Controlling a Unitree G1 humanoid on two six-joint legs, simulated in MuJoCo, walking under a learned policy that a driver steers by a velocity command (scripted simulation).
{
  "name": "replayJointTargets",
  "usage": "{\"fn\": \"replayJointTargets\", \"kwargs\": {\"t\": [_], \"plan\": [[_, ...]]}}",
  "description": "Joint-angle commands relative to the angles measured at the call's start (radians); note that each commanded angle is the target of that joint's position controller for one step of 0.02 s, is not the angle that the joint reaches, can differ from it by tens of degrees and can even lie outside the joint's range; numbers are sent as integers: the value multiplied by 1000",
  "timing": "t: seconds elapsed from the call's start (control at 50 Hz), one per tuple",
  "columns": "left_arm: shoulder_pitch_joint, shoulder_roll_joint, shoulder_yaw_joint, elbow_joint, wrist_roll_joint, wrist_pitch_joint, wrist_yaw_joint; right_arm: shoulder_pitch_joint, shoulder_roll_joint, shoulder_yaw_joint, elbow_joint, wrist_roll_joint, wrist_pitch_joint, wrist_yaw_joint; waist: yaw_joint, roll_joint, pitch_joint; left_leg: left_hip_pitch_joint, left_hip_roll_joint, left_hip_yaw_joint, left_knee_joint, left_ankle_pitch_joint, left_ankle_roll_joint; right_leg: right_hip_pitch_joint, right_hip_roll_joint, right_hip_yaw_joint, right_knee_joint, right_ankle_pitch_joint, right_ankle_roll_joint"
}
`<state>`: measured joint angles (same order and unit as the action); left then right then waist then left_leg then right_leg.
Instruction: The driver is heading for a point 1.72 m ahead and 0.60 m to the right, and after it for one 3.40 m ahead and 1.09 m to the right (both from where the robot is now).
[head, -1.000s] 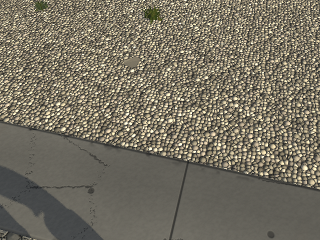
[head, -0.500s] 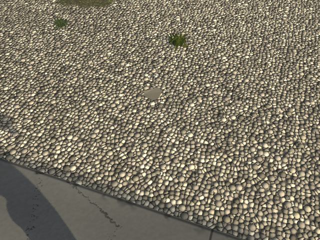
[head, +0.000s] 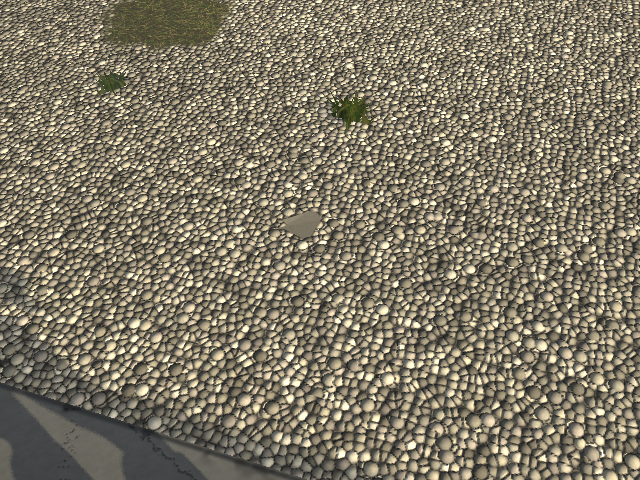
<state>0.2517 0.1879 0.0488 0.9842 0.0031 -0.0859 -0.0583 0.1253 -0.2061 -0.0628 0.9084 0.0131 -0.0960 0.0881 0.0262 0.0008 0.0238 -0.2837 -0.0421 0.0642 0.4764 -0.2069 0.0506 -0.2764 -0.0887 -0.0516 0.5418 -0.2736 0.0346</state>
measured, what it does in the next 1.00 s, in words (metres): stands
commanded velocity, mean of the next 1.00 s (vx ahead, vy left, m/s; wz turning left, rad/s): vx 0.01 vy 0.00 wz -0.01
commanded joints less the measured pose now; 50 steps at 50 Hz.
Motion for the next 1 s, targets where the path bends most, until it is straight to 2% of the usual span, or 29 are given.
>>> {"fn": "replayJointTargets", "kwargs": {"t": [0.02,0.12,0.4,0.94,0.98,1.0], "plan": [[-6,119,26,-40,-2,-13,0,26,-115,-32,-44,1,-6,-5,-12,-33,-94,126,69,-77,-47,237,46,-13,-20,20,-71,193,-63],[-44,135,34,-39,-4,-7,-1,40,-110,-37,-35,1,0,-9,-7,-30,-75,106,60,-72,-36,213,30,-10,-19,10,-67,161,-57],[-137,161,43,-21,-5,-1,8,56,-129,-41,0,-2,-1,-15,-9,-19,-54,82,61,-73,-29,158,19,35,1,-2,-77,136,-55],[-118,157,30,59,-3,10,20,73,-145,-35,75,-6,-2,-8,-15,1,-27,113,76,-91,-20,152,26,23,19,-18,-88,99,-43],[-134,172,34,45,0,9,26,71,-171,-45,64,-9,-3,-21,-29,-6,-35,149,82,-79,-8,148,38,-18,24,-5,-76,131,-59],[-171,190,41,15,6,7,40,62,-196,-56,43,-12,-5,-42,-39,-3,-51,168,92,-84,-1,158,61,-45,27,2,-52,160,-75]]}}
